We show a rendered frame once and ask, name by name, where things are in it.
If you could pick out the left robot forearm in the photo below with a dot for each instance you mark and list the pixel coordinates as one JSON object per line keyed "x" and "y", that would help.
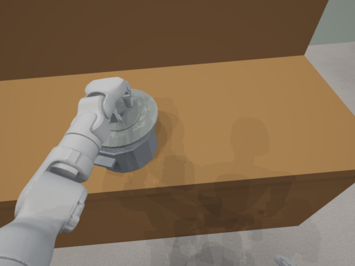
{"x": 74, "y": 156}

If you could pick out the right robot hand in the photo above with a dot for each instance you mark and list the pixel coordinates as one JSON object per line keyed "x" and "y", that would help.
{"x": 283, "y": 261}

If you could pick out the robot left upper arm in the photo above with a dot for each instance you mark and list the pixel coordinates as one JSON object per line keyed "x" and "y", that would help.
{"x": 54, "y": 204}

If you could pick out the left robot hand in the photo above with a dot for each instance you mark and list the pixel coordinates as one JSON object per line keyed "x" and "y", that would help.
{"x": 118, "y": 88}

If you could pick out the pot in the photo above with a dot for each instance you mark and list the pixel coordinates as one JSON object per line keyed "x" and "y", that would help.
{"x": 130, "y": 158}

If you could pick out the lid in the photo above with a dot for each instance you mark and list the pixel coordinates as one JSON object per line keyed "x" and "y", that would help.
{"x": 136, "y": 124}

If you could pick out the knob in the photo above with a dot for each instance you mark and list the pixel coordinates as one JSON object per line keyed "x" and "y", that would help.
{"x": 121, "y": 108}

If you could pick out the table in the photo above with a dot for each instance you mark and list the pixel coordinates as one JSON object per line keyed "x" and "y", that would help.
{"x": 250, "y": 135}

